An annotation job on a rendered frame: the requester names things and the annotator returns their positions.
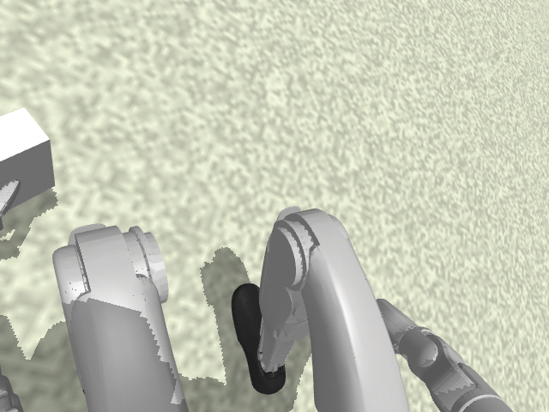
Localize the carton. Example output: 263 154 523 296
0 107 55 209

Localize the left robot hand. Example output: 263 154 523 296
0 179 21 231

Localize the right robot hand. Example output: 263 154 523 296
376 299 419 354

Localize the right robot foot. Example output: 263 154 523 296
232 283 286 395

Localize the right robot arm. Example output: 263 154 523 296
398 327 513 412

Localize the left robot arm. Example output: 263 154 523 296
0 366 24 412

